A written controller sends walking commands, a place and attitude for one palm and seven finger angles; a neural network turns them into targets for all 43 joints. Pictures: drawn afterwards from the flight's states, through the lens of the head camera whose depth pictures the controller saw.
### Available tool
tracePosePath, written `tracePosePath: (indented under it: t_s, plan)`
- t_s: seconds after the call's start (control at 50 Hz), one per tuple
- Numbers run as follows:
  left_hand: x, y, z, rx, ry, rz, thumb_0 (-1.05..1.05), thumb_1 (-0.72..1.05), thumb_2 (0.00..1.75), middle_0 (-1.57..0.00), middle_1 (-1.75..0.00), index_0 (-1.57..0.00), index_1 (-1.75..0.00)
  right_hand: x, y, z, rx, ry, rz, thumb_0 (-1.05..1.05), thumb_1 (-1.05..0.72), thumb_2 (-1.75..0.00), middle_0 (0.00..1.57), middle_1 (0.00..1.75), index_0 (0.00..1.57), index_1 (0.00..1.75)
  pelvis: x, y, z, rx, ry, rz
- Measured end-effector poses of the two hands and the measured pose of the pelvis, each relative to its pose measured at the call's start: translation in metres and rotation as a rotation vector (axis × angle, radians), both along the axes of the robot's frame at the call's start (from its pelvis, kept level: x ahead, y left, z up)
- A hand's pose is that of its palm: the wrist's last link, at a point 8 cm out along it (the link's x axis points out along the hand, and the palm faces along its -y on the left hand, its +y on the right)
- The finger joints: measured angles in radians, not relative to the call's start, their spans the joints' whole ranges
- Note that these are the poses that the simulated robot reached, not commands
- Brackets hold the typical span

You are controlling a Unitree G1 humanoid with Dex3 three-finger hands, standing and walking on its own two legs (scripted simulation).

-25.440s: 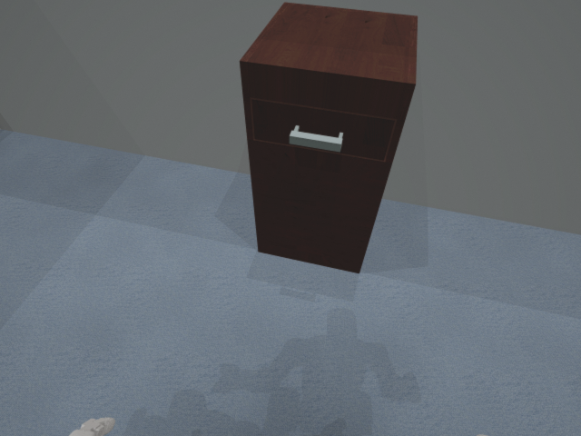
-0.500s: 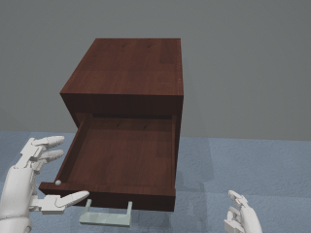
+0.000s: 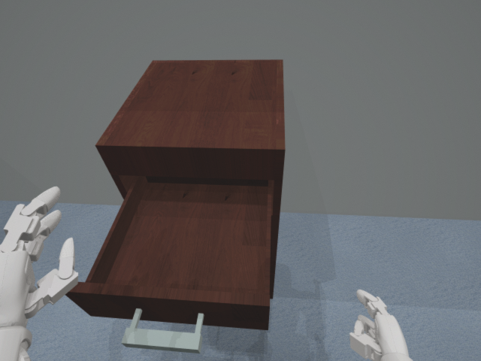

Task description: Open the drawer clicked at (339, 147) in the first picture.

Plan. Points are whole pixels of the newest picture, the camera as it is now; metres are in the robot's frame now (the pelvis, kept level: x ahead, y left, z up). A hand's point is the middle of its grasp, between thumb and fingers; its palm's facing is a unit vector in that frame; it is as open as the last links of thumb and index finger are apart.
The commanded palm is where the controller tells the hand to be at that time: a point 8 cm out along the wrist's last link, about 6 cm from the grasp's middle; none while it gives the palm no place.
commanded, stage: draw the hand back to the body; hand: left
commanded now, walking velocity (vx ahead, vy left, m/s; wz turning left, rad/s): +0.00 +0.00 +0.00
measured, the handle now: (165, 327) +0.20 +0.18 -0.11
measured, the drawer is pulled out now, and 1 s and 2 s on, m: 0.30 0.30 0.30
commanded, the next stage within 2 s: step back with the hand held close in 0.10 s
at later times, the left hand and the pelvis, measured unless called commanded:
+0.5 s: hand (71, 282) +0.17 +0.23 +0.14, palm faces +0.23 -0.82 -0.52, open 7.4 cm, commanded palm +0.11 +0.28 +0.17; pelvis -0.03 +0.00 +0.00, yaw -1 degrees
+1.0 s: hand (20, 330) +0.11 +0.25 +0.15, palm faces +0.32 -0.82 -0.46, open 7.4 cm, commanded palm +0.05 +0.30 +0.17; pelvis -0.08 +0.02 -0.01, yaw +1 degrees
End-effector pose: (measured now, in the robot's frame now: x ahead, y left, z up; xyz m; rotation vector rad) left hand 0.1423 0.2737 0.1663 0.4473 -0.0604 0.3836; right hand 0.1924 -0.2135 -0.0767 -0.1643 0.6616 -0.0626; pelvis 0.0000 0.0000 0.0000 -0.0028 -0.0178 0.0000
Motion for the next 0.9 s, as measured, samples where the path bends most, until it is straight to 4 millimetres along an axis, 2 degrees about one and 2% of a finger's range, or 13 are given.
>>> tracePosePath:
  t_s: [0.22,0.34,0.52,0.74,0.9]
  plan:
    - [-0.004,-0.005,0.001,0.006,-0.002,-0.007,0.02,0.87,0.89,-0.21,-0.31,-0.22,-0.31,-0.010,-0.009,-0.003,-0.004,0.014,-0.017,0.01,-0.90,-0.90,0.20,0.30,0.20,0.29,-0.004,-0.005,0.000,-0.001,-0.007,-0.001]
    - [0.000,0.001,0.021,0.116,-0.057,-0.041,0.02,0.88,0.90,-0.21,-0.30,-0.22,-0.30,-0.020,-0.015,-0.004,-0.023,0.061,-0.019,0.01,-0.90,-0.90,0.20,0.30,0.20,0.29,-0.012,-0.006,0.000,-0.015,0.027,0.001]
    - [-0.004,0.000,-0.002,0.107,0.073,-0.143,0.02,0.89,0.90,-0.21,-0.30,-0.21,-0.30,-0.042,-0.024,-0.004,-0.058,0.124,-0.107,0.01,-0.90,-0.90,0.20,0.30,0.20,0.29,-0.027,0.006,-0.001,-0.016,0.066,-0.018]
    - [-0.032,0.019,0.008,0.142,-0.016,-0.145,0.02,0.88,0.90,-0.22,-0.30,-0.22,-0.30,-0.065,-0.002,-0.001,-0.076,0.105,-0.088,0.01,-0.90,-0.90,0.20,0.30,0.20,0.29,-0.054,0.018,-0.007,-0.026,0.071,-0.006]
    - [-0.057,0.023,0.005,0.137,-0.057,-0.109,0.02,0.89,0.90,-0.21,-0.30,-0.22,-0.30,-0.081,0.014,-0.007,-0.052,0.070,-0.044,0.01,-0.90,-0.90,0.20,0.30,0.20,0.30,-0.074,0.019,-0.013,-0.039,0.070,0.005]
